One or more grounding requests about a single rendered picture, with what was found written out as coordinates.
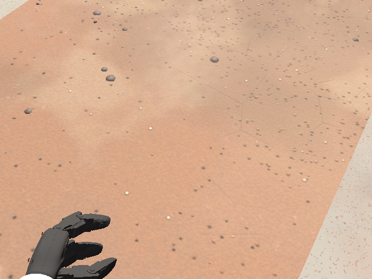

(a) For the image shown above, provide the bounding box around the robot left hand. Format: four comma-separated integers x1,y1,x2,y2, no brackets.
26,211,117,279

